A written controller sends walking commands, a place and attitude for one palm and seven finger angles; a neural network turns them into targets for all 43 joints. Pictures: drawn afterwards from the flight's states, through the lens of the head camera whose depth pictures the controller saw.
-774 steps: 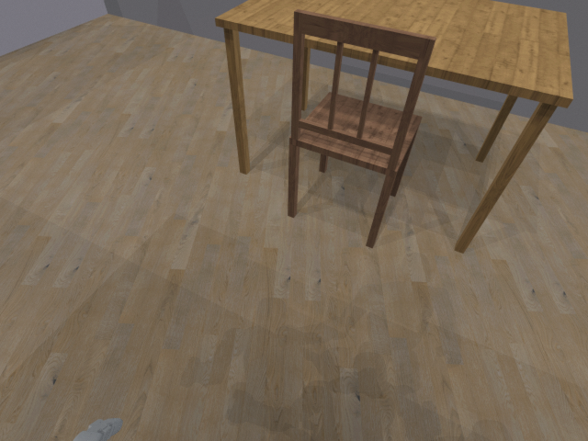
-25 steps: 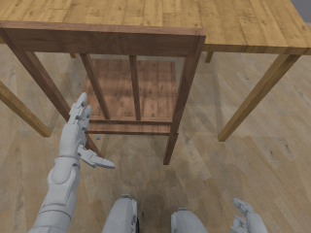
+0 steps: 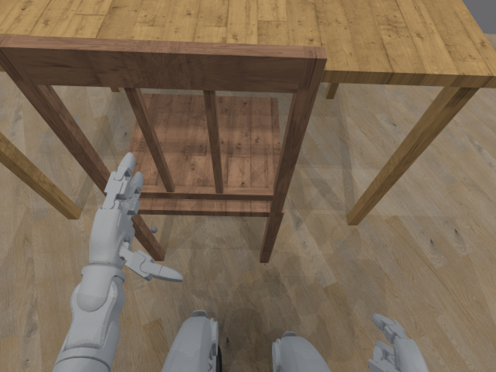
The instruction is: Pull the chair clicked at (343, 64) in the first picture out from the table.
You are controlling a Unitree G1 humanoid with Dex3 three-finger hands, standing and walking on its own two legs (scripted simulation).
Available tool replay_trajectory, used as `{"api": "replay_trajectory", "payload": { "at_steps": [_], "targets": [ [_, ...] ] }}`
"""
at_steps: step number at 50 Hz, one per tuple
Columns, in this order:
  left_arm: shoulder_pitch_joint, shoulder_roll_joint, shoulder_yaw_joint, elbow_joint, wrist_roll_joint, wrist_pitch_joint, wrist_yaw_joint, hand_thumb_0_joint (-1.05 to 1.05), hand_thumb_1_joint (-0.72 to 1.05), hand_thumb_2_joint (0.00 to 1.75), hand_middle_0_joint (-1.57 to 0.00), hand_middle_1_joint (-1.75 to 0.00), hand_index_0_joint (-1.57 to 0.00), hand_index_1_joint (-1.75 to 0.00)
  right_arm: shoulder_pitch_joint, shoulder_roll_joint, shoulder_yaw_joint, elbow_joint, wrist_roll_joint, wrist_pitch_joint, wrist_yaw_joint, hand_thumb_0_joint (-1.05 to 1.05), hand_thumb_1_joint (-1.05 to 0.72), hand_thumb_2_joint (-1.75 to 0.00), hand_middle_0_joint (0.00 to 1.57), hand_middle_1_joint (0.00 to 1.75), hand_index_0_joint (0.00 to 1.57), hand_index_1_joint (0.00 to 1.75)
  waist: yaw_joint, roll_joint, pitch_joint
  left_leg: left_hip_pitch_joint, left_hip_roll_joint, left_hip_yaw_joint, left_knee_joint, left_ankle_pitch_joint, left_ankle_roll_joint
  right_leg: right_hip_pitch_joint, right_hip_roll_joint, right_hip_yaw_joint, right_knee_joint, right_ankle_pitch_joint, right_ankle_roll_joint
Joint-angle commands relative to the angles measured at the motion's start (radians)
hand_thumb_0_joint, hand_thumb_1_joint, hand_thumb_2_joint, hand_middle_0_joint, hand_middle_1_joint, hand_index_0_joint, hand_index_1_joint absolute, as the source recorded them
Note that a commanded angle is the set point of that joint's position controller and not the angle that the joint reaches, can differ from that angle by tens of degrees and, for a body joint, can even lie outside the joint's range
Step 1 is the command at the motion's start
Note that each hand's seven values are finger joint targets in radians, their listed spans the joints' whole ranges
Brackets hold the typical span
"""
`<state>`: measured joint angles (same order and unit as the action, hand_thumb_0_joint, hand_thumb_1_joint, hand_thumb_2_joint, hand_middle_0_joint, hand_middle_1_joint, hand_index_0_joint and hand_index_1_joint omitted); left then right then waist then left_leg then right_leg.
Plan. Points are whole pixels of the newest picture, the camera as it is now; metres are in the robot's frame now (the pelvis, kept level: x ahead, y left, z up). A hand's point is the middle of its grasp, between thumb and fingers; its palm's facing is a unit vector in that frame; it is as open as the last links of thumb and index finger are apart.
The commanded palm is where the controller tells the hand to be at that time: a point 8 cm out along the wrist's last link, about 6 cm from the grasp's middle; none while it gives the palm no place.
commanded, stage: aim the fingers beside a spindle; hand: left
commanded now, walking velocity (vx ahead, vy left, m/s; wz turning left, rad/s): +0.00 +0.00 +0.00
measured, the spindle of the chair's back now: (155, 148) +0.49 +0.18 +0.02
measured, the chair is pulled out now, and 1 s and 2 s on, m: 0.00 0.00 0.00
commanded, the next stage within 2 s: push the fingers through the gap in 1.70 s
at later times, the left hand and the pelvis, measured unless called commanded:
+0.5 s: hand (137, 222) +0.34 +0.18 +0.02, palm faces +0.01 -1.00 -0.05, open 16.9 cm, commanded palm +0.31 +0.22 +0.01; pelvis +0.00 +0.01 +0.00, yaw +0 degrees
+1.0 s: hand (158, 234) +0.32 +0.15 +0.02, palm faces -0.07 -1.00 +0.00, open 16.9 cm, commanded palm +0.32 +0.22 +0.03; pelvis +0.00 +0.01 +0.00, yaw +0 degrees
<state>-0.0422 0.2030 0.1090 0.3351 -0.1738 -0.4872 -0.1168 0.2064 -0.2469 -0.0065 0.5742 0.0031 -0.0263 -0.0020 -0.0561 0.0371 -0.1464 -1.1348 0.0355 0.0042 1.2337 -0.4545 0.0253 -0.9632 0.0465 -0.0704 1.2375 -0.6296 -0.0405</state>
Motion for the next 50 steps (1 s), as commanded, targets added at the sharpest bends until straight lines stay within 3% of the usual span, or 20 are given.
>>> {"api": "replay_trajectory", "payload": {
  "at_steps": [1,6,9,12,14,16,18,21,23,26,30,31,34,36,37,40,41,44,47,50],
  "targets": [
    [-0.212,0.172,0.102,-0.135,0.0,-0.084,0.031,0.0,-0.5,0.3,-0.06,-0.08,-0.06,-0.08,0.024,-0.138,-0.047,-0.093,-0.001,-0.035,-0.006,0.0,-0.9,-0.9,0.2,0.3,0.2,0.3,-0.017,0.0,-0.33,0.372,-0.005,-0.056,-0.108,0.211,0.011,0.025,-0.008,0.048,-0.194,0.314,0.018],
    [-0.164,0.039,-0.034,0.002,-0.029,-0.007,-0.071,0.0,-0.5,0.3,-0.06,-0.08,-0.06,-0.08,0.021,-0.152,-0.051,-0.118,0.018,-0.029,-0.003,0.0,-0.9,-0.9,0.2,0.3,0.2,0.3,-0.031,-0.052,-0.273,0.315,-0.013,-0.053,-0.115,0.136,0.014,0.022,-0.018,0.057,-0.231,0.267,0.018],
    [-0.247,0.068,-0.029,-0.103,-0.04,-0.016,-0.076,0.0,-0.5,0.3,-0.06,-0.08,-0.06,-0.08,0.018,-0.154,-0.055,-0.127,0.02,-0.032,-0.011,0.0,-0.9,-0.9,0.2,0.3,0.2,0.3,-0.026,-0.013,-0.334,0.369,-0.009,-0.064,-0.114,0.154,0.016,0.007,-0.021,0.05,-0.223,0.259,0.017],
    [-0.292,0.205,0.098,-0.3,-0.029,-0.086,-0.009,0.0,-0.5,0.3,-0.06,-0.08,-0.06,-0.08,0.02,-0.151,-0.058,-0.128,0.005,-0.045,-0.017,0.0,-0.9,-0.9,0.2,0.3,0.2,0.3,0.02,0.092,-0.465,0.497,-0.002,-0.08,-0.123,0.262,0.005,0.022,-0.017,0.04,-0.186,0.309,0.005],
    [-0.27,0.222,0.13,-0.34,-0.015,-0.118,0.045,0.0,-0.5,0.3,-0.06,-0.08,-0.06,-0.08,0.019,-0.139,-0.052,-0.119,-0.004,-0.051,-0.013,0.0,-0.9,-0.9,0.2,0.3,0.2,0.3,0.024,0.102,-0.479,0.545,0.003,-0.086,-0.13,0.308,0.0,0.016,-0.013,0.03,-0.179,0.322,0.004],
    [-0.226,0.242,0.163,-0.28,0.003,-0.12,0.079,0.0,-0.5,0.3,-0.06,-0.08,-0.06,-0.08,0.027,-0.136,-0.048,-0.103,-0.01,-0.045,-0.009,0.0,-0.9,-0.9,0.2,0.3,0.2,0.3,0.019,0.063,-0.441,0.5,0.003,-0.086,-0.126,0.308,0.001,0.019,-0.007,0.027,-0.171,0.332,0.006],
    [-0.218,0.176,0.113,-0.141,0.015,-0.09,0.069,0.0,-0.5,0.3,-0.06,-0.08,-0.06,-0.08,0.018,-0.134,-0.042,-0.094,-0.008,-0.034,-0.001,0.0,-0.9,-0.9,0.2,0.3,0.2,0.3,-0.008,0.018,-0.339,0.412,-0.002,-0.077,-0.125,0.219,0.003,-0.008,-0.006,0.027,-0.183,0.286,0.012],
    [-0.15,0.087,0.034,0.05,0.006,-0.016,-0.006,0.0,-0.5,0.3,-0.06,-0.08,-0.06,-0.08,0.021,-0.149,-0.044,-0.1,0.006,-0.02,0.003,0.0,-0.9,-0.9,0.2,0.3,0.2,0.3,-0.024,-0.04,-0.251,0.317,-0.01,-0.059,-0.125,0.118,0.008,-0.016,-0.006,0.038,-0.218,0.229,0.014],
    [-0.178,0.04,-0.026,0.062,-0.022,0.019,-0.064,0.0,-0.5,0.3,-0.06,-0.08,-0.06,-0.08,0.018,-0.16,-0.045,-0.117,0.023,-0.016,0.0,0.0,-0.9,-0.9,0.2,0.3,0.2,0.3,-0.033,-0.076,-0.256,0.297,-0.013,-0.058,-0.127,0.098,0.013,0.01,-0.013,0.046,-0.236,0.222,0.016],
    [-0.236,0.032,-0.063,-0.096,-0.047,0.003,-0.094,0.0,-0.5,0.3,-0.06,-0.08,-0.06,-0.08,0.017,-0.157,-0.053,-0.143,0.025,-0.031,-0.008,0.0,-0.9,-0.9,0.2,0.3,0.2,0.3,-0.021,0.003,-0.349,0.397,-0.008,-0.073,-0.128,0.164,0.013,0.008,-0.018,0.037,-0.219,0.254,0.01],
    [-0.283,0.157,0.034,-0.397,-0.029,-0.1,0.015,0.0,-0.5,0.3,-0.06,-0.08,-0.06,-0.08,0.029,-0.144,-0.056,-0.131,0.003,-0.056,-0.014,0.0,-0.9,-0.9,0.2,0.3,0.2,0.3,0.013,0.114,-0.497,0.605,0.009,-0.11,-0.144,0.322,-0.004,-0.013,-0.014,0.015,-0.186,0.303,0.002],
    [-0.259,0.218,0.094,-0.399,-0.013,-0.112,0.056,0.0,-0.5,0.3,-0.06,-0.08,-0.06,-0.08,0.033,-0.149,-0.054,-0.12,-0.004,-0.055,-0.014,0.0,-0.9,-0.9,0.2,0.3,0.2,0.3,0.016,0.108,-0.477,0.591,0.011,-0.115,-0.143,0.327,-0.006,-0.026,-0.009,0.012,-0.175,0.299,0.002],
    [-0.262,0.183,0.1,-0.223,0.039,-0.111,0.114,0.0,-0.5,0.3,-0.06,-0.08,-0.06,-0.08,0.023,-0.135,-0.045,-0.09,-0.013,-0.04,-0.002,0.0,-0.9,-0.9,0.2,0.3,0.2,0.3,-0.008,0.052,-0.353,0.467,0.005,-0.108,-0.133,0.23,-0.004,-0.063,-0.007,0.009,-0.166,0.247,0.008],
    [-0.238,0.173,0.102,-0.054,0.06,-0.077,0.106,0.0,-0.5,0.3,-0.06,-0.08,-0.06,-0.08,0.021,-0.14,-0.043,-0.083,-0.011,-0.023,0.003,0.0,-0.9,-0.9,0.2,0.3,0.2,0.3,-0.017,0.004,-0.257,0.363,-0.003,-0.092,-0.131,0.116,0.001,-0.079,-0.003,0.013,-0.181,0.18,0.008],
    [-0.237,0.108,0.041,0.018,0.059,-0.052,0.081,0.0,-0.5,0.3,-0.06,-0.08,-0.06,-0.08,0.015,-0.142,-0.039,-0.089,-0.007,-0.016,0.007,0.0,-0.9,-0.9,0.2,0.3,0.2,0.3,-0.03,-0.011,-0.231,0.331,-0.01,-0.081,-0.129,0.079,0.003,-0.081,-0.006,0.017,-0.192,0.164,0.01],
    [-0.208,0.054,-0.008,0.077,0.015,0.014,-0.005,0.0,-0.5,0.3,-0.06,-0.08,-0.06,-0.08,0.013,-0.161,-0.042,-0.123,0.015,-0.002,0.007,0.0,-0.9,-0.9,0.2,0.3,0.2,0.3,-0.017,-0.048,-0.275,0.329,-0.015,-0.069,-0.141,0.074,0.007,-0.021,-0.01,0.029,-0.222,0.177,0.008],
    [-0.203,0.025,-0.04,0.044,-0.003,0.023,-0.035,0.0,-0.5,0.3,-0.06,-0.08,-0.06,-0.08,0.011,-0.16,-0.044,-0.138,0.019,-0.004,0.007,0.0,-0.9,-0.9,0.2,0.3,0.2,0.3,-0.015,-0.024,-0.313,0.359,-0.013,-0.071,-0.141,0.104,0.008,-0.009,-0.011,0.03,-0.221,0.2,0.006],
    [-0.278,0.072,-0.032,-0.176,-0.041,-0.006,-0.055,0.0,-0.5,0.3,-0.06,-0.08,-0.06,-0.08,0.016,-0.154,-0.053,-0.151,0.02,-0.018,-0.005,0.0,-0.9,-0.9,0.2,0.3,0.2,0.3,-0.005,0.028,-0.434,0.468,-0.006,-0.081,-0.134,0.216,0.008,0.029,-0.015,0.032,-0.215,0.29,0.006],
    [-0.295,0.168,0.039,-0.395,-0.028,-0.081,0.014,0.0,-0.5,0.3,-0.06,-0.08,-0.06,-0.08,0.027,-0.146,-0.054,-0.14,0.005,-0.04,-0.013,0.0,-0.9,-0.9,0.2,0.3,0.2,0.3,0.015,0.122,-0.529,0.596,0.003,-0.099,-0.137,0.332,-0.001,0.018,-0.012,0.026,-0.191,0.336,0.004],
    [-0.259,0.203,0.109,-0.287,0.009,-0.105,0.085,0.0,-0.5,0.3,-0.06,-0.08,-0.06,-0.08,0.028,-0.136,-0.046,-0.096,-0.008,-0.038,-0.011,0.0,-0.9,-0.9,0.2,0.3,0.2,0.3,-0.003,0.061,-0.413,0.516,0.007,-0.097,-0.127,0.305,-0.002,-0.013,-0.007,0.019,-0.18,0.32,0.008]
  ]
}}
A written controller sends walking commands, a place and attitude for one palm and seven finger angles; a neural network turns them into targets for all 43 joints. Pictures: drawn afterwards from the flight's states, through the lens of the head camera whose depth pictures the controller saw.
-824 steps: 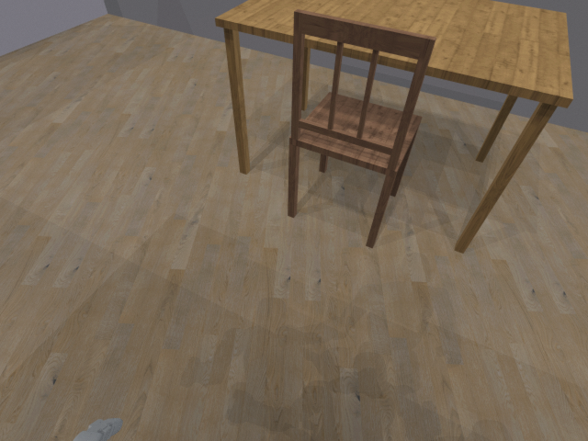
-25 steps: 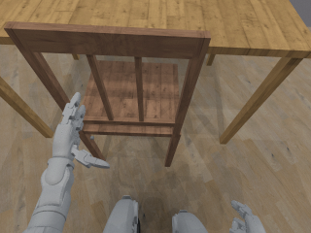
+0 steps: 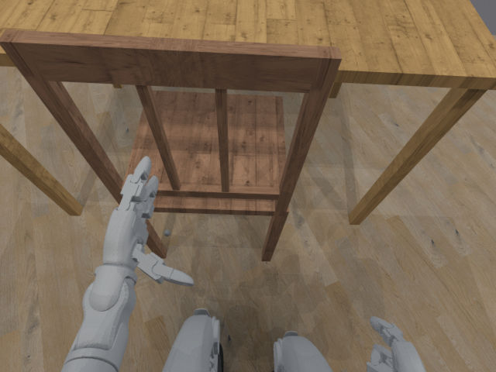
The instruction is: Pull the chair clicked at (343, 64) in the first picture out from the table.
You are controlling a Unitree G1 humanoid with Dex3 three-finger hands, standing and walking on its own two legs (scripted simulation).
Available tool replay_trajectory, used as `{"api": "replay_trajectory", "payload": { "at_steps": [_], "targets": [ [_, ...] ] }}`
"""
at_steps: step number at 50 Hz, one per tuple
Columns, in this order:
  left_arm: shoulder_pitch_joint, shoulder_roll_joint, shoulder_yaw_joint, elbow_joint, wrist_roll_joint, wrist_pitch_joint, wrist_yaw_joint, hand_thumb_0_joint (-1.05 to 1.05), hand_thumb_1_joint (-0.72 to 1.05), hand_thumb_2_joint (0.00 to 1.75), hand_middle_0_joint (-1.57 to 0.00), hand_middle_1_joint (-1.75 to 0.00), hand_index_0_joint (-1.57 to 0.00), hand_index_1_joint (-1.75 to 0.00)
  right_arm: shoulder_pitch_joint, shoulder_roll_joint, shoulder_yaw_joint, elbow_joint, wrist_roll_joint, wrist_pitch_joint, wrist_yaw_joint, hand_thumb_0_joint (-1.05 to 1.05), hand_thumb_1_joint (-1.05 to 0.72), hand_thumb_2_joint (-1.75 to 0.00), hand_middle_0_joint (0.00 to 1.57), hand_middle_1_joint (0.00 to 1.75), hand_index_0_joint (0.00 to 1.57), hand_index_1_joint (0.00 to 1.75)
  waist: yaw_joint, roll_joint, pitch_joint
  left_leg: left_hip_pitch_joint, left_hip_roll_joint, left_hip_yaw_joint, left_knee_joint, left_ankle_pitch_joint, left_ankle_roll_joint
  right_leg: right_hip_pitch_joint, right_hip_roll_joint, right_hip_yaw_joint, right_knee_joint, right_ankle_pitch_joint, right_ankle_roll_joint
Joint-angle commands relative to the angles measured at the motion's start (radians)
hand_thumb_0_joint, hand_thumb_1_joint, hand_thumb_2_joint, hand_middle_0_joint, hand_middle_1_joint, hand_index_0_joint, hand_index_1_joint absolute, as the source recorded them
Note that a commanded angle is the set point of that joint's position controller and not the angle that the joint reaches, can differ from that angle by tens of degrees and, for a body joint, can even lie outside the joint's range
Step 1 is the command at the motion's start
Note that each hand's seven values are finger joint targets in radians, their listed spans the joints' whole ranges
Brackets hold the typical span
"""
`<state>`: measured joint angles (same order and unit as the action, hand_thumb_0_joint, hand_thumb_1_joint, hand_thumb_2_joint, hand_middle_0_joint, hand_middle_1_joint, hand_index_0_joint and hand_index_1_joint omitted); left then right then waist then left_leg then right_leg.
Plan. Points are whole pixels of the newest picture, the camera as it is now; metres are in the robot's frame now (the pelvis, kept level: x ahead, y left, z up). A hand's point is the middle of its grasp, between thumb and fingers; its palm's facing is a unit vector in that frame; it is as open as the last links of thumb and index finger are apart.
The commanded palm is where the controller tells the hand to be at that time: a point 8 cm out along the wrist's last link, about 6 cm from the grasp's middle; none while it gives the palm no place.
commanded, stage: aim the fingers beside a spindle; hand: left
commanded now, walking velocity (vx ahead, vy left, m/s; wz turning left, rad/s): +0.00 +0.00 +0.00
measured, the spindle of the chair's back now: (163, 146) +0.49 +0.17 +0.01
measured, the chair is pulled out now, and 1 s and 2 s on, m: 0.00 0.00 0.00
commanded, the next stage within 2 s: push the fingers through the gap in 0.70 s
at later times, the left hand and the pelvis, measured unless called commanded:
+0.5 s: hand (151, 215) +0.35 +0.16 +0.02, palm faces +0.02 -1.00 -0.06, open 16.9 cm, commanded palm +0.32 +0.20 +0.01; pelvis +0.00 -0.01 -0.01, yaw +0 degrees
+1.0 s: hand (165, 217) +0.35 +0.14 +0.02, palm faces -0.05 -1.00 -0.03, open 16.9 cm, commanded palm +0.34 +0.20 +0.02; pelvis +0.00 -0.01 +0.00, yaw +0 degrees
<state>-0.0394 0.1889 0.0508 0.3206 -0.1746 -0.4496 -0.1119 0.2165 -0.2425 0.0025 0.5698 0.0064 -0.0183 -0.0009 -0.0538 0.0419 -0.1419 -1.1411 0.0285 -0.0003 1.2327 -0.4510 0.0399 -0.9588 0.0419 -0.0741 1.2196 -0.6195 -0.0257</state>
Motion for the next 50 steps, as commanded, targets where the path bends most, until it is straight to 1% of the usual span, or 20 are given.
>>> {"api": "replay_trajectory", "payload": {
  "at_steps": [1,3,6,10,13,16,18,21,23,26,27,30,32,34,36,38,41,45,48,50],
  "targets": [
    [-0.264,0.212,0.164,-0.195,0.024,-0.133,0.087,0.0,-0.5,0.3,-0.06,-0.08,-0.06,-0.08,0.023,-0.141,-0.05,-0.078,-0.014,-0.039,-0.009,0.0,-0.9,-0.9,0.2,0.3,0.2,0.3,-0.019,0.023,-0.357,0.454,0.009,-0.087,-0.118,0.261,-0.011,-0.027,0.001,0.023,-0.163,0.291,-0.004],
    [-0.25,0.165,0.142,-0.03,0.038,-0.105,0.071,0.0,-0.5,0.3,-0.06,-0.08,-0.06,-0.08,0.013,-0.144,-0.05,-0.072,-0.01,-0.029,-0.002,0.0,-0.9,-0.9,0.2,0.3,0.2,0.3,-0.031,-0.024,-0.259,0.349,0.002,-0.073,-0.112,0.148,-0.01,-0.055,0.001,0.026,-0.172,0.221,-0.002],
    [-0.21,0.089,0.078,0.112,0.017,-0.042,-0.008,0.0,-0.5,0.3,-0.06,-0.08,-0.06,-0.08,0.006,-0.159,-0.05,-0.094,0.006,-0.015,0.002,0.0,-0.9,-0.9,0.2,0.3,0.2,0.3,-0.032,-0.05,-0.226,0.295,-0.009,-0.056,-0.12,0.07,-0.005,-0.041,-0.003,0.04,-0.204,0.172,-0.004],
    [-0.238,0.08,0.029,-0.117,-0.039,-0.042,-0.079,0.0,-0.5,0.3,-0.06,-0.08,-0.06,-0.08,0.003,-0.159,-0.062,-0.142,0.017,-0.026,-0.005,0.0,-0.9,-0.9,0.2,0.3,0.2,0.3,-0.003,0.034,-0.419,0.446,-0.003,-0.062,-0.125,0.22,-0.006,0.04,-0.012,0.044,-0.194,0.31,-0.008],
    [-0.26,0.164,0.084,-0.354,-0.043,-0.101,-0.029,0.0,-0.5,0.3,-0.06,-0.08,-0.06,-0.08,0.016,-0.15,-0.064,-0.14,0.007,-0.047,-0.012,0.0,-0.9,-0.9,0.2,0.3,0.2,0.3,0.014,0.116,-0.533,0.59,0.007,-0.085,-0.13,0.352,-0.013,0.046,-0.009,0.032,-0.174,0.369,-0.012],
    [-0.248,0.238,0.168,-0.318,-0.007,-0.132,0.057,0.0,-0.5,0.3,-0.06,-0.08,-0.06,-0.08,0.026,-0.147,-0.057,-0.099,-0.009,-0.051,-0.014,0.0,-0.9,-0.9,0.2,0.3,0.2,0.3,-0.004,0.063,-0.448,0.536,0.012,-0.087,-0.119,0.344,-0.011,0.01,-0.002,0.028,-0.165,0.358,-0.006],
    [-0.263,0.183,0.147,-0.168,0.02,-0.123,0.077,0.0,-0.5,0.3,-0.06,-0.08,-0.06,-0.08,0.018,-0.137,-0.052,-0.076,-0.012,-0.042,-0.007,0.0,-0.9,-0.9,0.2,0.3,0.2,0.3,-0.031,0.008,-0.33,0.423,0.006,-0.076,-0.106,0.248,-0.008,-0.029,-0.001,0.026,-0.163,0.303,0.001],
    [-0.212,0.145,0.135,0.044,0.028,-0.078,0.04,0.0,-0.5,0.3,-0.06,-0.08,-0.06,-0.08,0.013,-0.15,-0.052,-0.075,-0.007,-0.024,0.0,0.0,-0.9,-0.9,0.2,0.3,0.2,0.3,-0.032,-0.056,-0.24,0.306,-0.005,-0.058,-0.103,0.128,-0.005,-0.037,0.0,0.035,-0.183,0.23,0.0],
    [-0.199,0.106,0.091,0.074,0.012,-0.045,-0.014,0.0,-0.5,0.3,-0.06,-0.08,-0.06,-0.08,0.004,-0.159,-0.053,-0.1,0.005,-0.016,0.001,0.0,-0.9,-0.9,0.2,0.3,0.2,0.3,-0.023,-0.039,-0.269,0.306,-0.009,-0.047,-0.108,0.122,-0.005,-0.01,-0.005,0.045,-0.192,0.238,-0.003],
    [-0.223,0.042,0.001,-0.085,-0.032,-0.035,-0.076,0.0,-0.5,0.3,-0.06,-0.08,-0.06,-0.08,0.001,-0.155,-0.06,-0.142,0.013,-0.024,0.001,0.0,-0.9,-0.9,0.2,0.3,0.2,0.3,-0.014,0.035,-0.395,0.432,-0.004,-0.061,-0.121,0.211,-0.005,0.025,-0.01,0.04,-0.191,0.301,-0.007],
    [-0.209,0.094,0.043,-0.151,-0.043,-0.044,-0.074,0.0,-0.5,0.3,-0.06,-0.08,-0.06,-0.08,0.005,-0.157,-0.063,-0.144,0.014,-0.029,-0.002,0.0,-0.9,-0.9,0.2,0.3,0.2,0.3,0.005,0.046,-0.44,0.469,-0.001,-0.067,-0.126,0.248,-0.008,0.052,-0.011,0.04,-0.191,0.325,-0.009],
    [-0.253,0.179,0.105,-0.339,-0.041,-0.1,-0.019,0.0,-0.5,0.3,-0.06,-0.08,-0.06,-0.08,0.013,-0.149,-0.064,-0.133,0.005,-0.046,-0.013,0.0,-0.9,-0.9,0.2,0.3,0.2,0.3,0.009,0.075,-0.507,0.565,0.008,-0.079,-0.126,0.344,-0.01,0.052,-0.007,0.035,-0.177,0.379,-0.008],
    [-0.238,0.207,0.141,-0.329,-0.017,-0.121,0.036,0.0,-0.5,0.3,-0.06,-0.08,-0.06,-0.08,0.015,-0.144,-0.058,-0.117,-0.003,-0.047,-0.013,0.0,-0.9,-0.9,0.2,0.3,0.2,0.3,0.002,0.058,-0.461,0.535,0.009,-0.082,-0.125,0.333,-0.01,0.028,-0.003,0.031,-0.168,0.362,-0.005],
    [-0.257,0.185,0.143,-0.22,0.011,-0.126,0.068,0.0,-0.5,0.3,-0.06,-0.08,-0.06,-0.08,0.014,-0.139,-0.053,-0.088,-0.009,-0.043,-0.009,0.0,-0.9,-0.9,0.2,0.3,0.2,0.3,-0.02,0.027,-0.367,0.46,0.008,-0.081,-0.114,0.264,-0.01,-0.021,-0.002,0.026,-0.164,0.306,-0.001],
    [-0.247,0.175,0.147,-0.075,0.029,-0.106,0.069,0.0,-0.5,0.3,-0.06,-0.08,-0.06,-0.08,0.016,-0.143,-0.052,-0.074,-0.011,-0.033,-0.004,0.0,-0.9,-0.9,0.2,0.3,0.2,0.3,-0.031,-0.016,-0.275,0.361,0.001,-0.071,-0.106,0.168,-0.006,-0.043,0.001,0.029,-0.175,0.241,-0.001],
    [-0.245,0.137,0.116,0.039,0.03,-0.079,0.035,0.0,-0.5,0.3,-0.06,-0.08,-0.06,-0.08,0.007,-0.153,-0.051,-0.082,-0.004,-0.023,-0.001,0.0,-0.9,-0.9,0.2,0.3,0.2,0.3,-0.036,-0.055,-0.24,0.298,-0.006,-0.058,-0.103,0.095,-0.005,-0.046,-0.001,0.04,-0.187,0.194,0.0],
    [-0.285,0.08,0.043,0.025,0.003,-0.044,-0.033,0.0,-0.5,0.3,-0.06,-0.08,-0.06,-0.08,0.004,-0.159,-0.053,-0.111,0.008,-0.018,0.0,0.0,-0.9,-0.9,0.2,0.3,0.2,0.3,-0.033,-0.014,-0.304,0.343,-0.007,-0.058,-0.114,0.107,-0.002,-0.02,-0.006,0.045,-0.199,0.203,-0.005],
    [-0.375,0.181,0.11,-0.189,-0.026,-0.074,-0.036,0.0,-0.5,0.3,-0.06,-0.08,-0.06,-0.08,0.016,-0.16,-0.06,-0.118,0.006,-0.035,-0.015,0.0,-0.9,-0.9,0.2,0.3,0.2,0.3,-0.003,0.074,-0.487,0.506,0.001,-0.074,-0.114,0.266,-0.008,0.032,-0.007,0.045,-0.183,0.324,-0.009],
    [-0.426,0.207,0.15,-0.183,-0.016,-0.109,0.014,0.0,-0.5,0.3,-0.06,-0.08,-0.06,-0.08,0.026,-0.152,-0.054,-0.082,-0.006,-0.042,-0.017,0.0,-0.9,-0.9,0.2,0.3,0.2,0.3,-0.02,0.065,-0.466,0.501,0.006,-0.083,-0.098,0.297,-0.009,-0.008,-0.002,0.036,-0.161,0.337,-0.004],
    [-0.437,0.199,0.159,-0.081,-0.001,-0.114,0.034,0.0,-0.5,0.3,-0.06,-0.08,-0.06,-0.08,0.028,-0.15,-0.051,-0.06,-0.01,-0.04,-0.014,0.0,-0.9,-0.9,0.2,0.3,0.2,0.3,-0.035,0.023,-0.396,0.422,0.005,-0.076,-0.085,0.239,-0.008,-0.036,0.0,0.037,-0.158,0.3,-0.001]
  ]
}}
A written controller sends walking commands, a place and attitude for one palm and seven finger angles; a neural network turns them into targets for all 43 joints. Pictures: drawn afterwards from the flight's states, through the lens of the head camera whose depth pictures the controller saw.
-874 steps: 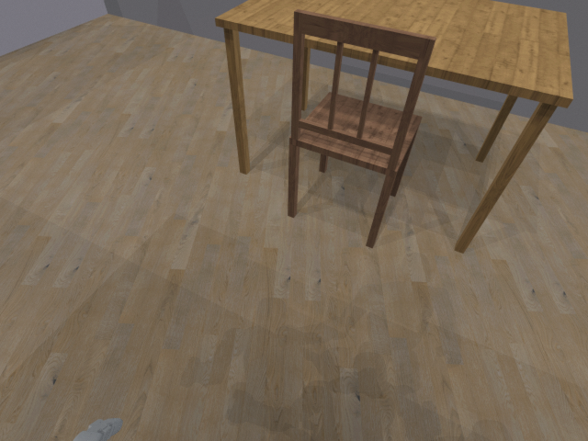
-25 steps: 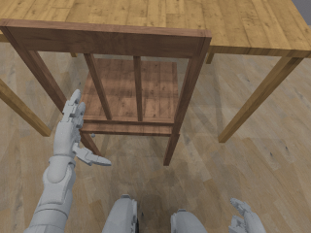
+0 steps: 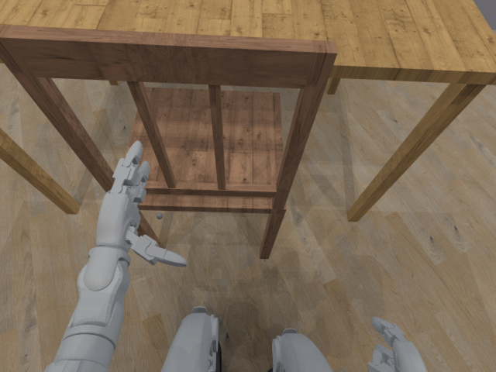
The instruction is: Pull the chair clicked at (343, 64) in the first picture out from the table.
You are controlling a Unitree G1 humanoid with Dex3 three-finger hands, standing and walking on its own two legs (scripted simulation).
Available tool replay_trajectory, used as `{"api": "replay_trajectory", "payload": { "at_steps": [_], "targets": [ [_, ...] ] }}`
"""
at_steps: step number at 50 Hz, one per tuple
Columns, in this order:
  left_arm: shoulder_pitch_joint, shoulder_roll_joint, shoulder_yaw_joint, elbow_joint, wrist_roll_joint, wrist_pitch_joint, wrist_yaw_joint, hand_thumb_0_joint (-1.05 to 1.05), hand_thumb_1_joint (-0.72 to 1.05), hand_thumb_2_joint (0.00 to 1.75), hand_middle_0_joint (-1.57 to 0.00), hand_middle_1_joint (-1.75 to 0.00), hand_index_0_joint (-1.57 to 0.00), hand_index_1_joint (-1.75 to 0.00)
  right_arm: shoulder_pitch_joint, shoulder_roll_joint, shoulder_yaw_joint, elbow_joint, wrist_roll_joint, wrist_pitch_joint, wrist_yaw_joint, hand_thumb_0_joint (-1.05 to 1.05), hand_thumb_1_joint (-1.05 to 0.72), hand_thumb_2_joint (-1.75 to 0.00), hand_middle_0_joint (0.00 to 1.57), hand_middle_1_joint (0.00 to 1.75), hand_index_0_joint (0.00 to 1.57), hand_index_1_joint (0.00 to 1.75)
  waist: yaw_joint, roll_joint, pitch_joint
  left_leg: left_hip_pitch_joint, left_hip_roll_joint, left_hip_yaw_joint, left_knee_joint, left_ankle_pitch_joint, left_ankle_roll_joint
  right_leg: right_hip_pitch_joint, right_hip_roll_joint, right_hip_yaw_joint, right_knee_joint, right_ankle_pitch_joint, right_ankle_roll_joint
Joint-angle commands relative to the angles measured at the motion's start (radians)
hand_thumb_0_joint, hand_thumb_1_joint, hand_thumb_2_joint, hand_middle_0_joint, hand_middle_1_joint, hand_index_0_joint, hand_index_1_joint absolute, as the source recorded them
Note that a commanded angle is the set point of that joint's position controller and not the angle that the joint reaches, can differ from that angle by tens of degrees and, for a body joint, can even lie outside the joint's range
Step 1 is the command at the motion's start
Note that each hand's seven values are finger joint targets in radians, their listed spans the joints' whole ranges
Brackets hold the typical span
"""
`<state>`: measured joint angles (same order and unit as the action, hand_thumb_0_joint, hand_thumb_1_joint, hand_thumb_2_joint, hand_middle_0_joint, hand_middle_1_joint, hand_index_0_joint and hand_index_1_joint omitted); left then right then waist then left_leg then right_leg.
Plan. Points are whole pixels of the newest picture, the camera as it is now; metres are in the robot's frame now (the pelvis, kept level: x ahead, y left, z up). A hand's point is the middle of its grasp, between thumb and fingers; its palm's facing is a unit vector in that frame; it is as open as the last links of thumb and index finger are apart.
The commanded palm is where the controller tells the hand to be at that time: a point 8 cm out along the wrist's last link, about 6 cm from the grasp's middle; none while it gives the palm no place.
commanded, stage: push the fingers through the gap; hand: left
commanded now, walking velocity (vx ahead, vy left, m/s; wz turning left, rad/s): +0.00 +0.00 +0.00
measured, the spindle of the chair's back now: (157, 143) +0.49 +0.17 +0.02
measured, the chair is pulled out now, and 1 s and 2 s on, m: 0.00 0.00 0.00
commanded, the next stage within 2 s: hook a spindle and tug to test in 1.40 s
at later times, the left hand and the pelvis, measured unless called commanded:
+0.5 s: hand (157, 181) +0.41 +0.16 +0.02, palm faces -0.01 -1.00 -0.05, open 16.9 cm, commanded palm +0.39 +0.21 +0.02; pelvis +0.00 +0.00 -0.01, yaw +0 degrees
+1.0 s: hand (162, 161) +0.45 +0.16 +0.02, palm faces -0.02 -1.00 -0.03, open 16.9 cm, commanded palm +0.43 +0.20 +0.02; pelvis +0.00 +0.01 -0.01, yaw -1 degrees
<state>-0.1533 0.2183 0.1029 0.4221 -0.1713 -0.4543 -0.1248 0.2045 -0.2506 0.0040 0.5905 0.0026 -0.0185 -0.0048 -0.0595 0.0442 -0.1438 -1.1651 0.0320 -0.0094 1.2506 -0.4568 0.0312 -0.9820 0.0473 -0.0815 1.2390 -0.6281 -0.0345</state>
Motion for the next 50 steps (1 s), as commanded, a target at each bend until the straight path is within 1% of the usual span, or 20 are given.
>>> {"api": "replay_trajectory", "payload": {
  "at_steps": [1,3,5,6,8,11,12,16,18,20,21,22,25,29,34,38,41,45,47,50],
  "targets": [
    [-0.332,0.185,0.123,-0.122,0.009,-0.106,0.051,0.0,-0.5,0.3,-0.06,-0.08,-0.06,-0.08,0.045,-0.144,-0.053,-0.071,-0.007,-0.038,-0.01,0.0,-0.9,-0.9,0.2,0.3,0.2,0.3,-0.034,0.003,-0.358,0.409,0.0,-0.063,-0.096,0.218,0.002,-0.022,-0.004,0.046,-0.177,0.289,0.008],
    [-0.321,0.164,0.111,-0.03,0.016,-0.087,0.039,0.0,-0.5,0.3,-0.06,-0.08,-0.06,-0.08,0.048,-0.149,-0.054,-0.072,-0.006,-0.03,-0.004,0.0,-0.9,-0.9,0.2,0.3,0.2,0.3,-0.034,-0.013,-0.33,0.363,-0.005,-0.052,-0.096,0.174,0.002,-0.021,-0.006,0.052,-0.184,0.267,0.009],
    [-0.307,0.154,0.095,0.015,0.017,-0.059,0.013,0.0,-0.5,0.3,-0.06,-0.08,-0.06,-0.08,0.05,-0.156,-0.054,-0.087,-0.001,-0.02,0.0,0.0,-0.9,-0.9,0.2,0.3,0.2,0.3,-0.023,0.004,-0.343,0.367,-0.009,-0.048,-0.11,0.166,0.0,-0.005,-0.008,0.055,-0.192,0.266,0.005],
    [-0.315,0.13,0.07,0.025,0.013,-0.044,-0.001,0.0,-0.5,0.3,-0.06,-0.08,-0.06,-0.08,0.054,-0.157,-0.055,-0.092,0.002,-0.016,0.002,0.0,-0.9,-0.9,0.2,0.3,0.2,0.3,-0.03,0.008,-0.356,0.385,-0.008,-0.05,-0.113,0.18,0.003,-0.002,-0.007,0.053,-0.195,0.278,0.005],
    [-0.329,0.156,0.09,-0.028,-0.004,-0.032,-0.021,0.0,-0.5,0.3,-0.06,-0.08,-0.06,-0.08,0.061,-0.161,-0.06,-0.104,0.006,-0.011,0.001,0.0,-0.9,-0.9,0.2,0.3,0.2,0.3,-0.012,0.023,-0.427,0.429,-0.007,-0.05,-0.118,0.229,0.001,0.04,-0.01,0.056,-0.197,0.327,0.003],
    [-0.41,0.169,0.092,-0.121,-0.021,-0.049,-0.018,0.0,-0.5,0.3,-0.06,-0.08,-0.06,-0.08,0.067,-0.159,-0.061,-0.102,0.007,-0.015,-0.004,0.0,-0.9,-0.9,0.2,0.3,0.2,0.3,-0.026,0.037,-0.475,0.494,0.0,-0.061,-0.119,0.293,0.001,0.04,-0.007,0.049,-0.191,0.371,0.005],
    [-0.422,0.182,0.108,-0.15,-0.023,-0.062,-0.008,0.0,-0.5,0.3,-0.06,-0.08,-0.06,-0.08,0.068,-0.155,-0.063,-0.097,0.005,-0.018,-0.003,0.0,-0.9,-0.9,0.2,0.3,0.2,0.3,-0.017,0.063,-0.485,0.51,0.0,-0.062,-0.119,0.298,-0.002,0.035,-0.008,0.051,-0.193,0.368,0.005],
    [-0.466,0.203,0.139,-0.065,0.003,-0.099,0.035,0.0,-0.5,0.3,-0.06,-0.08,-0.06,-0.08,0.086,-0.154,-0.059,-0.06,-0.004,-0.021,-0.004,0.0,-0.9,-0.9,0.2,0.3,0.2,0.3,-0.042,0.003,-0.419,0.453,0.001,-0.066,-0.103,0.278,0.001,-0.004,-0.002,0.045,-0.178,0.347,0.008],
    [-0.495,0.182,0.122,0.016,0.02,-0.101,0.038,0.0,-0.5,0.3,-0.06,-0.08,-0.06,-0.08,0.091,-0.153,-0.059,-0.047,-0.008,-0.018,0.0,0.0,-0.9,-0.9,0.2,0.3,0.2,0.3,-0.053,-0.003,-0.376,0.408,-0.002,-0.062,-0.096,0.227,0.0,-0.031,-0.004,0.046,-0.179,0.306,0.009],
    [-0.497,0.189,0.126,0.083,0.033,-0.089,0.03,0.0,-0.5,0.3,-0.06,-0.08,-0.06,-0.08,0.095,-0.16,-0.058,-0.047,-0.008,-0.01,0.004,0.0,-0.9,-0.9,0.2,0.3,0.2,0.3,-0.049,0.014,-0.369,0.396,-0.003,-0.062,-0.099,0.199,-0.002,-0.048,-0.004,0.045,-0.179,0.276,0.005],
    [-0.528,0.183,0.112,0.09,0.038,-0.085,0.024,0.0,-0.5,0.3,-0.06,-0.08,-0.06,-0.08,0.099,-0.163,-0.061,-0.046,-0.007,-0.007,0.005,0.0,-0.9,-0.9,0.2,0.3,0.2,0.3,-0.057,0.026,-0.381,0.415,-0.003,-0.063,-0.098,0.206,0.0,-0.058,-0.004,0.045,-0.179,0.278,0.004],
    [-0.515,0.174,0.109,0.103,0.036,-0.077,0.017,0.0,-0.5,0.3,-0.06,-0.08,-0.06,-0.08,0.103,-0.162,-0.061,-0.053,-0.007,-0.004,0.007,0.0,-0.9,-0.9,0.2,0.3,0.2,0.3,-0.044,0.043,-0.393,0.431,-0.004,-0.065,-0.107,0.212,-0.004,-0.052,-0.005,0.043,-0.183,0.275,0.001],
    [-0.564,0.163,0.095,0.071,0.022,-0.063,0.006,0.0,-0.5,0.3,-0.06,-0.08,-0.06,-0.08,0.108,-0.164,-0.063,-0.063,-0.004,0.005,0.009,0.0,-0.9,-0.9,0.2,0.3,0.2,0.3,-0.044,0.07,-0.452,0.496,-0.001,-0.073,-0.111,0.254,-0.006,-0.048,-0.005,0.04,-0.188,0.301,-0.001],
    [-0.616,0.22,0.145,0.038,0.016,-0.078,0.023,0.0,-0.5,0.3,-0.06,-0.08,-0.06,-0.08,0.118,-0.164,-0.064,-0.057,-0.006,0.009,0.006,0.0,-0.9,-0.9,0.2,0.3,0.2,0.3,-0.042,0.061,-0.493,0.517,0.003,-0.077,-0.107,0.306,-0.006,-0.029,-0.002,0.04,-0.179,0.345,0.001],
    [-0.661,0.24,0.171,0.143,0.04,-0.093,0.047,0.0,-0.5,0.3,-0.06,-0.08,-0.06,-0.08,0.133,-0.161,-0.058,-0.034,-0.014,0.017,0.011,0.0,-0.9,-0.9,0.2,0.3,0.2,0.3,-0.064,0.009,-0.44,0.43,-0.002,-0.066,-0.088,0.269,0.0,-0.033,0.001,0.046,-0.172,0.338,0.008],
    [-0.683,0.234,0.161,0.198,0.049,-0.092,0.027,0.0,-0.5,0.3,-0.06,-0.08,-0.06,-0.08,0.145,-0.166,-0.058,-0.036,-0.015,0.027,0.019,0.0,-0.9,-0.9,0.2,0.3,0.2,0.3,-0.059,0.059,-0.448,0.438,-0.004,-0.065,-0.089,0.263,-0.004,-0.045,0.002,0.046,-0.17,0.323,0.001],
    [-0.732,0.202,0.127,0.199,0.038,-0.087,0.002,0.0,-0.5,0.3,-0.06,-0.08,-0.06,-0.08,0.154,-0.167,-0.061,-0.037,-0.012,0.03,0.021,0.0,-0.9,-0.9,0.2,0.3,0.2,0.3,-0.078,0.069,-0.47,0.475,-0.002,-0.073,-0.087,0.288,-0.001,-0.064,0.004,0.041,-0.171,0.336,-0.001],
    [-0.777,0.238,0.157,0.195,0.034,-0.089,0.0,0.0,-0.5,0.3,-0.06,-0.08,-0.06,-0.08,0.167,-0.171,-0.066,-0.027,-0.013,0.036,0.02,0.0,-0.9,-0.9,0.2,0.3,0.2,0.3,-0.073,0.064,-0.496,0.491,0.001,-0.081,-0.086,0.301,-0.003,-0.062,0.004,0.04,-0.171,0.337,0.0],
    [-0.802,0.229,0.15,0.181,0.038,-0.097,0.008,0.0,-0.5,0.3,-0.06,-0.08,-0.06,-0.08,0.172,-0.17,-0.068,-0.023,-0.014,0.035,0.022,0.0,-0.9,-0.9,0.2,0.3,0.2,0.3,-0.074,0.097,-0.507,0.538,0.006,-0.092,-0.09,0.322,-0.007,-0.094,0.004,0.033,-0.168,0.328,-0.003],
    [-0.852,0.24,0.159,0.241,0.056,-0.099,0.032,0.0,-0.5,0.3,-0.06,-0.08,-0.06,-0.08,0.183,-0.171,-0.066,-0.006,-0.02,0.041,0.022,0.0,-0.9,-0.9,0.2,0.3,0.2,0.3,-0.092,0.061,-0.463,0.5,0.007,-0.097,-0.087,0.283,-0.004,-0.121,0.006,0.028,-0.168,0.291,0.0]
  ]
}}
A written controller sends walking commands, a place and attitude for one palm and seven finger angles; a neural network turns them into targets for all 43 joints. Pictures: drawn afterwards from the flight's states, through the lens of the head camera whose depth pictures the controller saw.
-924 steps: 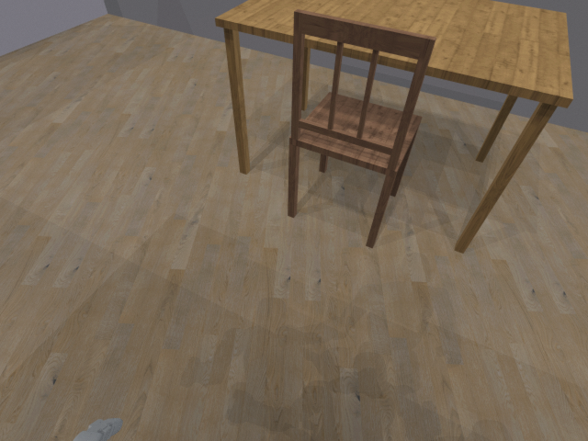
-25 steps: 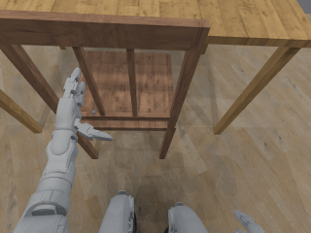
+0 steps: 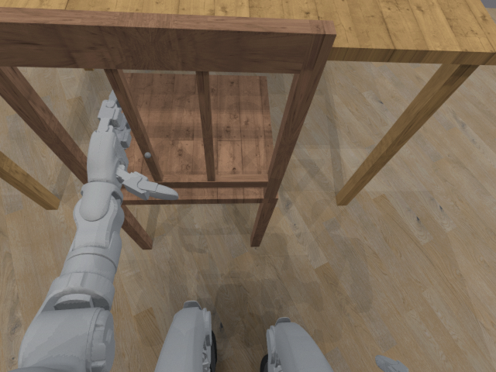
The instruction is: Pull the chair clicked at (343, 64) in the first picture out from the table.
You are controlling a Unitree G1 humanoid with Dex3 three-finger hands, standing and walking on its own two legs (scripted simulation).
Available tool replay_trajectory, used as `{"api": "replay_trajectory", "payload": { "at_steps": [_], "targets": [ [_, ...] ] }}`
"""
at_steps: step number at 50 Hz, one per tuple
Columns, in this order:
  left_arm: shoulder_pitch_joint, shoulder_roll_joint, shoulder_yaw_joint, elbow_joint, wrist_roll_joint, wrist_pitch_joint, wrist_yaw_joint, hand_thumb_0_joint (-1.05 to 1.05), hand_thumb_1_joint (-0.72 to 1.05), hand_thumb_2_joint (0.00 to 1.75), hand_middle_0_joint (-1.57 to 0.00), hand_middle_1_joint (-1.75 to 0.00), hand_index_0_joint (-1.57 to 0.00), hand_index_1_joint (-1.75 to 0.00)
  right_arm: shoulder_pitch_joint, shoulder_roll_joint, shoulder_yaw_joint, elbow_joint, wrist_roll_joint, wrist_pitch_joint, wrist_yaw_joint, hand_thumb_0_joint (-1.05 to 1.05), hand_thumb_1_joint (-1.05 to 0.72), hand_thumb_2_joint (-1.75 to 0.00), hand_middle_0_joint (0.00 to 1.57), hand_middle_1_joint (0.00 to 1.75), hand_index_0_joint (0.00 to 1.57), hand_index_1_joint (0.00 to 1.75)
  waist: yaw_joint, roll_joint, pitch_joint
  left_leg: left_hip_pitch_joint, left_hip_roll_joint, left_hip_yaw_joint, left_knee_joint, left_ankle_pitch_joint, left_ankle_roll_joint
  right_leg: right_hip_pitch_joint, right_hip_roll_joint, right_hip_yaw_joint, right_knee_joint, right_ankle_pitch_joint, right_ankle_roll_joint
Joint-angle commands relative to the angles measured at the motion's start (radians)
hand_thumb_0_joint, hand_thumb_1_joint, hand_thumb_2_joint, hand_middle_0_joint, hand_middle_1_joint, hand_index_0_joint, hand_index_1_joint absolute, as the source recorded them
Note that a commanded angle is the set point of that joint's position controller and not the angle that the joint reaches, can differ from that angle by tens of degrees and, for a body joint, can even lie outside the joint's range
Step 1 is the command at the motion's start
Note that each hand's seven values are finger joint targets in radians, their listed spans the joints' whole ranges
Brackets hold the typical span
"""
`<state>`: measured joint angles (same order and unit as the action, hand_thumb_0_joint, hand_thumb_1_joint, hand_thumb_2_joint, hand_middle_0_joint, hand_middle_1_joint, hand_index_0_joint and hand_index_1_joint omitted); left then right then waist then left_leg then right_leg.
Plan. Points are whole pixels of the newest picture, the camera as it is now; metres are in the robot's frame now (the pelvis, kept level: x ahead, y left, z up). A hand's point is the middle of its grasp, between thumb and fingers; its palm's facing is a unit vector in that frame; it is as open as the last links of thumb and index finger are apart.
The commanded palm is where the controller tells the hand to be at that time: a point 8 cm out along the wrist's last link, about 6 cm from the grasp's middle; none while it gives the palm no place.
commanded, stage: push the fingers through the gap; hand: left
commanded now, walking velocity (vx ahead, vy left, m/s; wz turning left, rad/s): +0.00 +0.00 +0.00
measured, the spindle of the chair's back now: (141, 136) +0.48 +0.17 +0.03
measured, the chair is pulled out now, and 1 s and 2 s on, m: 0.00 0.00 0.02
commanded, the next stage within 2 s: hook a spindle and tug to test in 0.40 s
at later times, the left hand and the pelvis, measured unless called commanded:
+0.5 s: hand (152, 150) +0.46 +0.15 +0.02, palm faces +0.01 -1.00 -0.04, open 16.9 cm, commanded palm +0.43 +0.19 +0.03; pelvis +0.00 +0.00 +0.00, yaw +0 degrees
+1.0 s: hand (155, 151) +0.45 +0.14 +0.03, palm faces +0.01 -1.00 -0.04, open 13.2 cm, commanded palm +0.43 +0.19 +0.03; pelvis +0.00 -0.01 +0.00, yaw +0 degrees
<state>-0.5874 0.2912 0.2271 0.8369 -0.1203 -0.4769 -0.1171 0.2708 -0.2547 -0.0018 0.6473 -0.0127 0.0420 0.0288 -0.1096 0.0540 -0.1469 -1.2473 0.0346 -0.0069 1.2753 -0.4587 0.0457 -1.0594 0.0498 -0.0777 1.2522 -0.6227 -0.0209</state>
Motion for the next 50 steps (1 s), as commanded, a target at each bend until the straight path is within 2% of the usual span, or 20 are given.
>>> {"api": "replay_trajectory", "payload": {
  "at_steps": [1,5,7,10,12,16,20,25,26,29,30,31,32,33,34,40,42,43,45,50],
  "targets": [
    [-0.407,0.177,0.049,-0.178,0.009,-0.082,0.032,0.0,-0.5,0.3,-0.06,-0.08,-0.06,-0.08,0.121,-0.168,-0.061,-0.066,-0.005,-0.02,-0.009,0.0,-0.9,-0.9,0.2,0.3,0.2,0.3,-0.034,0.058,-0.472,0.588,0.003,-0.1,-0.109,0.298,-0.018,-0.041,0.005,0.026,-0.175,0.293,-0.016],
    [-0.339,0.208,0.086,-0.142,0.021,-0.077,0.042,0.0,-0.5,0.3,-0.06,-0.08,-0.06,-0.08,0.12,-0.168,-0.059,-0.083,-0.011,-0.004,-0.001,0.0,-0.9,-0.9,0.2,0.3,0.2,0.3,-0.009,0.055,-0.492,0.565,-0.001,-0.084,-0.113,0.307,-0.02,0.003,0.005,0.031,-0.174,0.32,-0.017],
    [-0.337,0.176,0.061,-0.129,0.024,-0.073,0.037,0.0,-0.5,0.3,-0.06,-0.08,-0.06,-0.08,0.12,-0.163,-0.058,-0.087,-0.009,0.002,0.005,0.0,-0.9,-0.9,0.2,0.3,0.2,0.3,-0.018,0.06,-0.484,0.567,-0.002,-0.083,-0.114,0.311,-0.018,-0.004,0.005,0.03,-0.175,0.325,-0.016],
    [-0.334,0.21,0.083,-0.155,0.018,-0.076,0.03,0.0,-0.5,0.3,-0.06,-0.08,-0.06,-0.08,0.118,-0.167,-0.059,-0.096,-0.006,0.01,0.006,0.0,-0.9,-0.9,0.2,0.3,0.2,0.3,-0.013,0.041,-0.485,0.55,-0.001,-0.078,-0.117,0.293,-0.017,0.021,0.006,0.037,-0.182,0.323,-0.016],
    [-0.33,0.175,0.058,-0.177,0.01,-0.082,0.023,0.0,-0.5,0.3,-0.06,-0.08,-0.06,-0.08,0.116,-0.163,-0.06,-0.101,-0.003,0.008,0.006,0.0,-0.9,-0.9,0.2,0.3,0.2,0.3,-0.018,0.046,-0.493,0.572,0.001,-0.081,-0.12,0.303,-0.018,0.011,0.007,0.034,-0.182,0.326,-0.015],
    [-0.424,0.143,0.019,-0.194,0.009,-0.096,0.023,0.0,-0.5,0.3,-0.06,-0.08,-0.06,-0.08,0.121,-0.163,-0.062,-0.082,-0.002,0.004,0.002,0.0,-0.9,-0.9,0.2,0.3,0.2,0.3,-0.05,0.064,-0.457,0.592,0.005,-0.096,-0.118,0.273,-0.017,-0.046,0.007,0.029,-0.187,0.282,-0.015],
    [-0.44,0.179,0.047,-0.134,0.019,-0.099,0.032,0.0,-0.5,0.3,-0.06,-0.08,-0.06,-0.08,0.128,-0.17,-0.061,-0.064,-0.007,0.001,-0.003,0.0,-0.9,-0.9,0.2,0.3,0.2,0.3,-0.047,0.05,-0.446,0.559,0.001,-0.096,-0.112,0.228,-0.016,-0.054,0.007,0.032,-0.189,0.244,-0.015],
    [-0.435,0.192,0.059,-0.136,0.025,-0.101,0.034,0.0,-0.5,0.3,-0.06,-0.08,-0.06,-0.08,0.125,-0.168,-0.059,-0.074,-0.012,0.004,-0.001,0.0,-0.9,-0.9,0.2,0.3,0.2,0.3,-0.033,0.078,-0.503,0.583,-0.001,-0.091,-0.106,0.277,-0.016,-0.034,0.006,0.034,-0.177,0.285,-0.017],
    [-0.429,0.191,0.058,-0.151,0.025,-0.103,0.033,0.0,-0.5,0.3,-0.08,-0.13,-0.08,-0.13,0.128,-0.166,-0.059,-0.078,-0.011,0.004,0.0,0.0,-0.9,-0.9,0.2,0.3,0.2,0.3,-0.026,0.098,-0.52,0.601,0.0,-0.094,-0.105,0.302,-0.018,-0.032,0.006,0.032,-0.168,0.298,-0.02],
    [-0.35,0.178,0.061,-0.133,0.017,-0.08,0.029,0.0,-0.5,0.3,-0.13,-0.3,-0.13,-0.3,0.122,-0.164,-0.058,-0.09,-0.007,0.013,0.005,0.0,-0.9,-0.9,0.2,0.3,0.2,0.3,-0.019,0.063,-0.51,0.578,-0.003,-0.08,-0.107,0.316,-0.017,0.006,0.007,0.036,-0.179,0.336,-0.016],
    [-0.362,0.192,0.067,-0.144,0.018,-0.077,0.03,0.0,-0.5,0.3,-0.15,-0.35,-0.15,-0.35,0.123,-0.165,-0.06,-0.09,-0.007,0.016,0.005,0.0,-0.9,-0.9,0.2,0.3,0.2,0.3,-0.021,0.059,-0.504,0.567,-0.001,-0.079,-0.107,0.313,-0.017,0.008,0.006,0.036,-0.177,0.338,-0.015],
    [-0.344,0.16,0.048,-0.126,0.016,-0.069,0.028,0.0,-0.5,0.3,-0.17,-0.41,-0.17,-0.41,0.124,-0.162,-0.059,-0.093,-0.005,0.017,0.007,0.0,-0.9,-0.9,0.2,0.3,0.2,0.3,-0.029,0.045,-0.491,0.56,-0.004,-0.079,-0.105,0.312,-0.013,0.003,0.009,0.035,-0.178,0.341,-0.014],
    [-0.355,0.164,0.053,-0.131,0.012,-0.066,0.028,0.0,-0.5,0.3,-0.18,-0.46,-0.18,-0.46,0.122,-0.162,-0.059,-0.092,-0.005,0.019,0.007,0.0,-0.9,-0.9,0.2,0.3,0.2,0.3,-0.032,0.03,-0.481,0.539,-0.003,-0.072,-0.102,0.302,-0.011,0.013,0.007,0.039,-0.184,0.345,-0.01],
    [-0.34,0.199,0.077,-0.131,0.013,-0.065,0.028,0.0,-0.5,0.3,-0.2,-0.52,-0.2,-0.52,0.125,-0.165,-0.06,-0.092,-0.003,0.021,0.005,0.0,-0.9,-0.9,0.2,0.3,0.2,0.3,-0.022,0.021,-0.469,0.522,-0.004,-0.07,-0.103,0.298,-0.012,0.03,0.007,0.042,-0.182,0.349,-0.012],
    [-0.344,0.174,0.061,-0.135,0.009,-0.065,0.027,0.0,-0.5,0.3,-0.22,-0.57,-0.22,-0.57,0.12,-0.162,-0.058,-0.097,-0.002,0.021,0.005,0.0,-0.9,-0.9,0.2,0.3,0.2,0.3,-0.03,0.014,-0.466,0.515,-0.007,-0.065,-0.104,0.294,-0.009,0.035,0.007,0.046,-0.188,0.355,-0.009],
    [-0.386,0.165,0.043,-0.219,0.007,-0.105,0.027,0.0,-0.5,0.3,-0.32,-0.9,-0.32,-0.9,0.119,-0.156,-0.062,-0.088,-0.005,0.008,0.003,0.0,-0.9,-0.9,0.2,0.3,0.2,0.3,-0.028,0.069,-0.507,0.579,-0.005,-0.072,-0.1,0.327,-0.014,0.019,0.007,0.045,-0.18,0.364,-0.013],
    [-0.388,0.159,0.035,-0.222,0.006,-0.105,0.024,0.0,-0.39,0.35,-0.36,-1.01,-0.36,-1.01,0.119,-0.156,-0.064,-0.081,-0.004,0.004,0.003,0.0,-0.9,-0.9,0.2,0.3,0.2,0.3,-0.033,0.075,-0.514,0.597,-0.002,-0.075,-0.096,0.341,-0.016,0.01,0.005,0.043,-0.178,0.371,-0.014],
    [-0.353,0.18,0.056,-0.209,0.007,-0.1,0.025,0.0,-0.33,0.37,-0.38,-1.07,-0.38,-1.07,0.12,-0.16,-0.064,-0.081,-0.005,0.006,0.002,0.0,-0.9,-0.9,0.2,0.3,0.2,0.3,-0.021,0.083,-0.51,0.593,-0.002,-0.075,-0.099,0.34,-0.018,0.013,0.006,0.043,-0.178,0.369,-0.015],
    [-0.34,0.13,0.016,-0.182,0.007,-0.084,0.022,0.0,-0.22,0.42,-0.41,-1.18,-0.41,-1.18,0.116,-0.156,-0.062,-0.084,-0.003,0.009,0.004,0.0,-0.9,-0.9,0.2,0.3,0.2,0.3,-0.035,0.048,-0.485,0.561,-0.006,-0.07,-0.1,0.317,-0.013,0.016,0.005,0.043,-0.185,0.363,-0.011],
    [-0.372,0.155,0.038,-0.146,0.01,-0.066,0.03,0.0,0.06,0.54,-0.5,-1.45,-0.5,-1.45,0.115,-0.158,-0.06,-0.082,-0.002,0.011,0.002,0.0,-0.9,-0.9,0.2,0.3,0.2,0.3,-0.036,0.031,-0.447,0.516,-0.007,-0.068,-0.099,0.269,-0.01,0.01,0.005,0.046,-0.189,0.325,-0.01]
  ]
}}
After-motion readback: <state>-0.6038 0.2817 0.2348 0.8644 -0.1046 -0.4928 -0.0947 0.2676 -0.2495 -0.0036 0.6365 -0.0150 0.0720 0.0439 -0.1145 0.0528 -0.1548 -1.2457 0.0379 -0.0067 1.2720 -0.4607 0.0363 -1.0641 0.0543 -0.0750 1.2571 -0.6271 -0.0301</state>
